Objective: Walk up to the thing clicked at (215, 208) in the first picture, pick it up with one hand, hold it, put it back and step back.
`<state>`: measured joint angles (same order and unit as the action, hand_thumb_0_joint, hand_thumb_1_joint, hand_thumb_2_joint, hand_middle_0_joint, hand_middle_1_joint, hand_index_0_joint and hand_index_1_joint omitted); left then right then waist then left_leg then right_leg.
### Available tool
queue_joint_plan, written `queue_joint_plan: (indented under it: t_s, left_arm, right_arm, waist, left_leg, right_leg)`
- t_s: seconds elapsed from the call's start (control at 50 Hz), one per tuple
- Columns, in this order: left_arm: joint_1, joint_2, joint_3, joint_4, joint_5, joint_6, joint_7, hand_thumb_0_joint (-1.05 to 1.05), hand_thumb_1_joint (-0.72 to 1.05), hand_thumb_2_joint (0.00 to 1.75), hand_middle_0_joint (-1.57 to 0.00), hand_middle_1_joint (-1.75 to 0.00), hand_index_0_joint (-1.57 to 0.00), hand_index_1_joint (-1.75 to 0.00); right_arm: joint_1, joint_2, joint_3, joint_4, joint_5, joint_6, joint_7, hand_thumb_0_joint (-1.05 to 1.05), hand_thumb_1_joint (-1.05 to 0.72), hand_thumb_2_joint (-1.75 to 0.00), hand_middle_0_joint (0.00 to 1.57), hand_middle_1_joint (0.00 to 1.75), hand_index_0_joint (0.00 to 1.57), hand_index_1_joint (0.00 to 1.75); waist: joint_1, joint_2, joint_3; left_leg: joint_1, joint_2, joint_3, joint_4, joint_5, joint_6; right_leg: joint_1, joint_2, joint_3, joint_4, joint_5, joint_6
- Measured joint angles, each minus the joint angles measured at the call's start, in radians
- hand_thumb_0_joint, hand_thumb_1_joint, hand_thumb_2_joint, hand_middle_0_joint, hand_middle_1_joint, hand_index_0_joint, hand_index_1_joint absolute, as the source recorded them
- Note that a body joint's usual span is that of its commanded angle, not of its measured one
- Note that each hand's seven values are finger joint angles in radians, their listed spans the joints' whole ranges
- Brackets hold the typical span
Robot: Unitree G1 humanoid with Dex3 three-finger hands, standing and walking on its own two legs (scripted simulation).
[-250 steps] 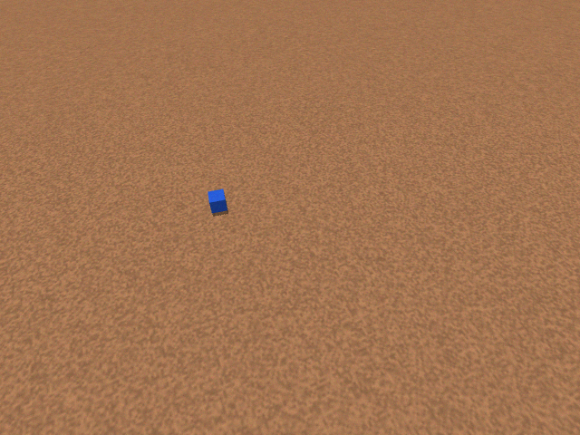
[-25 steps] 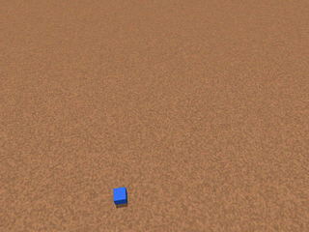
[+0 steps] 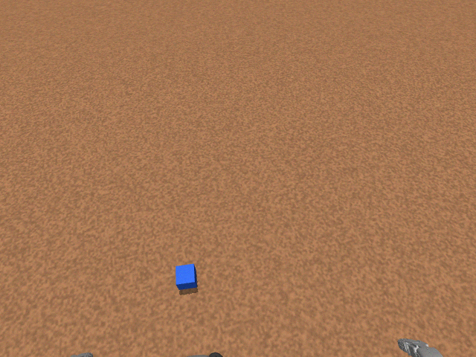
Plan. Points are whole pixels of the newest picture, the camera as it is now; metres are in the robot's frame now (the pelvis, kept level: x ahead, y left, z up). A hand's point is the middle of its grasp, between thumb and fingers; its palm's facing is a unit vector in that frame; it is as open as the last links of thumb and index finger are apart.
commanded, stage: walk up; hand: left
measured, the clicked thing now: (186, 276) +0.47 +0.23 -0.74
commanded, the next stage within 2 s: none
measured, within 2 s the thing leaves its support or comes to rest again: neither
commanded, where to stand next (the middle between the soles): +0.05 -0.01 m, yaw -1 degrees
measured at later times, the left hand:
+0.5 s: hand out of the picture -0.02 +0.26 -0.14, palm faces +0.10 -0.92 -0.39, open 7.4 cm
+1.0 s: hand out of the picture +0.08 +0.24 -0.15, palm faces +0.00 -0.89 -0.45, open 7.4 cm
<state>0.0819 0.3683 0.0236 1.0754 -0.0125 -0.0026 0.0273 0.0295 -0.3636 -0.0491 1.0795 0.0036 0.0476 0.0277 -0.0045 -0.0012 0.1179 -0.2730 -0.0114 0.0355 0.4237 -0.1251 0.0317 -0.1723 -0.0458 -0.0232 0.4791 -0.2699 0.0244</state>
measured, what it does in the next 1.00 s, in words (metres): steps on the spot: left foot, then right foot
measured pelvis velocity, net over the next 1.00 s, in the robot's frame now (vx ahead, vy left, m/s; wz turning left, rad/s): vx -0.02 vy -0.03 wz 0.02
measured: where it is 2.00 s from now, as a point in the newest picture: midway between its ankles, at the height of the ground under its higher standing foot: outside the picture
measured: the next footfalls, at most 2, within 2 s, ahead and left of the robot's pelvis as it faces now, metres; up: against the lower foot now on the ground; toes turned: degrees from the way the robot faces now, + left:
left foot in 0.52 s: -0.01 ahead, +0.12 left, +0.00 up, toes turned +5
right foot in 0.88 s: +0.15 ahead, -0.14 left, +0.00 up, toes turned +0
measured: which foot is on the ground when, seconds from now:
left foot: down 0.00-0.18, up 0.20-0.50, down 0.52-0.90, up 0.92-1.00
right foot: down 0.00-0.54, up 0.56-0.86, down 0.88-1.00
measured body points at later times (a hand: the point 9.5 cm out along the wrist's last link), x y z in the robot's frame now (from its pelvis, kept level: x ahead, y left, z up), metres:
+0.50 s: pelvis -0.04 -0.01 +0.00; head -0.02 -0.02 +0.44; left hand -0.02 +0.31 -0.12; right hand +0.04 -0.31 -0.14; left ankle -0.06 +0.12 -0.73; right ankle -0.06 -0.12 -0.74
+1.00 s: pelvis -0.02 -0.03 -0.02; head +0.06 -0.06 +0.42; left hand +0.08 +0.29 -0.12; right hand +0.11 -0.33 -0.17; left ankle -0.07 +0.12 -0.66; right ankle +0.11 -0.14 -0.74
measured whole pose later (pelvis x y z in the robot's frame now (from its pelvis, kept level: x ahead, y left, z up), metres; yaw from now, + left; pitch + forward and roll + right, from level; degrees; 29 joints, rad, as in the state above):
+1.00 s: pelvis -0.02 -0.03 -0.02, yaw +1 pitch -3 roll +2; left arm 0.13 0.35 0.04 0.85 0.01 -0.01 0.02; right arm 0.11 -0.41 -0.06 0.83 0.03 0.10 -0.01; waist 0.01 0.06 0.23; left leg -0.41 -0.06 -0.10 1.22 -0.59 0.01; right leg -0.45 -0.04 0.00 0.66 -0.15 -0.01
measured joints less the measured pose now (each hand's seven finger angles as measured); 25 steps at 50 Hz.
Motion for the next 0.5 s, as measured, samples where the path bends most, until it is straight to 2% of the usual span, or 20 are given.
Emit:
queue_joint_plan:
  t_s: [0.02,0.08,0.12,0.18,0.2,0.24,0.26,0.32,0.38,0.46,0.5]
  left_arm:
    - [-0.007,0.006,0.003,-0.016,-0.002,0.005,0.003,0.01,0.9,0.9,-0.21,-0.3,-0.21,-0.3]
    - [-0.012,0.021,0.014,-0.058,-0.001,0.022,0.007,0.01,0.9,0.9,-0.21,-0.3,-0.21,-0.3]
    - [0.004,0.023,0.023,-0.079,0.003,0.026,0.007,0.0,0.91,0.9,-0.21,-0.3,-0.21,-0.3]
    - [0.05,0.018,0.034,-0.093,0.019,0.011,0.009,0.0,0.91,0.9,-0.21,-0.3,-0.21,-0.3]
    - [0.062,0.007,0.036,-0.09,0.031,0.008,0.009,0.0,0.91,0.9,-0.2,-0.3,-0.21,-0.3]
    - [0.089,-0.007,0.033,-0.085,0.05,0.011,0.005,0.0,0.91,0.9,-0.2,-0.3,-0.21,-0.3]
    - [0.103,-0.011,0.033,-0.085,0.056,0.012,0.004,0.0,0.91,0.9,-0.21,-0.3,-0.21,-0.3]
    - [0.129,-0.025,0.034,-0.083,0.058,0.008,0.003,0.01,0.9,0.9,-0.21,-0.3,-0.21,-0.3]
    - [0.144,-0.035,0.036,-0.106,0.065,-0.005,-0.009,0.01,0.9,0.9,-0.21,-0.3,-0.21,-0.3]
    - [0.171,-0.024,0.049,-0.167,0.064,-0.023,-0.04,0.01,0.9,0.9,-0.21,-0.3,-0.21,-0.3]
    - [0.191,-0.007,0.053,-0.187,0.06,-0.022,-0.052,0.01,0.9,0.9,-0.21,-0.3,-0.21,-0.3]
  right_arm:
    - [-0.008,-0.004,-0.006,-0.018,-0.001,0.007,0.001,0.0,-0.9,-0.9,0.2,0.3,0.21,0.3]
    - [-0.022,-0.015,-0.022,-0.071,-0.015,0.029,0.001,0.0,-0.9,-0.9,0.2,0.3,0.21,0.3]
    - [-0.023,-0.023,-0.029,-0.103,-0.026,0.043,0.001,0.0,-0.9,-0.9,0.2,0.3,0.21,0.3]
    - [-0.032,-0.037,-0.031,-0.127,-0.025,0.054,-0.001,0.0,-0.9,-0.9,0.2,0.3,0.21,0.3]
    - [-0.036,-0.042,-0.032,-0.129,-0.022,0.055,-0.004,0.0,-0.9,-0.9,0.2,0.3,0.21,0.3]
    - [-0.018,-0.037,-0.032,-0.136,-0.021,0.053,-0.008,0.0,-0.91,-0.9,0.2,0.3,0.2,0.3]
    - [-0.005,-0.031,-0.029,-0.137,-0.018,0.052,-0.007,0.0,-0.91,-0.9,0.2,0.3,0.2,0.3]
    - [0.04,-0.021,-0.021,-0.127,-0.009,0.039,0.001,0.0,-0.91,-0.9,0.2,0.3,0.2,0.3]
    - [0.104,-0.019,-0.01,-0.106,-0.013,0.027,0.008,0.0,-0.91,-0.9,0.2,0.3,0.2,0.3]
    - [0.178,-0.014,0.0,-0.076,-0.027,0.008,0.022,0.0,-0.9,-0.9,0.2,0.3,0.21,0.3]
    - [0.192,-0.012,-0.002,-0.074,-0.033,-0.012,0.023,0.01,-0.9,-0.9,0.2,0.3,0.21,0.3]
  waist:
    - [-0.002,-0.001,0.015]
    - [-0.011,0.01,0.041]
    - [-0.008,0.023,0.038]
    - [0.018,0.047,0.031]
    - [0.018,0.067,0.04]
    - [0.024,0.076,0.038]
    - [0.033,0.067,0.032]
    - [0.037,0.063,0.014]
    - [0.034,0.066,-0.011]
    - [0.047,0.037,-0.033]
    - [0.051,0.015,-0.036]
  left_leg:
    - [-0.014,-0.001,0.001,0.013,0.001,0.002]
    - [-0.065,0.001,-0.007,0.058,0.002,0.002]
    - [-0.102,0.006,-0.008,0.092,-0.001,-0.004]
    - [-0.159,0.023,0.001,0.184,-0.036,-0.016]
    - [-0.174,0.016,-0.034,0.235,-0.112,-0.02]
    - [-0.204,-0.033,-0.102,0.375,-0.271,-0.027]
    - [-0.213,-0.055,-0.119,0.447,-0.308,-0.03]
    - [-0.196,-0.078,-0.165,0.569,-0.296,-0.042]
    - [-0.121,-0.043,-0.159,0.51,-0.297,-0.05]
    - [-0.014,0.002,-0.088,0.324,-0.36,-0.047]
    - [0.032,0.013,-0.055,0.198,-0.342,-0.037]
  right_leg:
    - [-0.031,-0.001,0.001,0.052,-0.008,-0.011]
    - [-0.112,0.02,0.007,0.251,-0.185,-0.042]
    - [-0.128,0.032,0.003,0.305,-0.225,-0.058]
    - [-0.085,0.038,-0.004,0.184,-0.123,-0.056]
    - [-0.085,0.049,-0.011,0.194,-0.121,-0.055]
    - [-0.084,0.045,-0.014,0.197,-0.118,-0.058]
    - [-0.084,0.037,-0.006,0.189,-0.111,-0.06]
    - [-0.065,0.025,-0.01,0.123,-0.071,-0.058]
    - [-0.041,0.018,-0.041,0.068,-0.048,-0.055]
    - [-0.008,-0.003,-0.081,0.05,-0.059,-0.058]
    - [0.0,-0.011,-0.091,0.059,-0.07,-0.048]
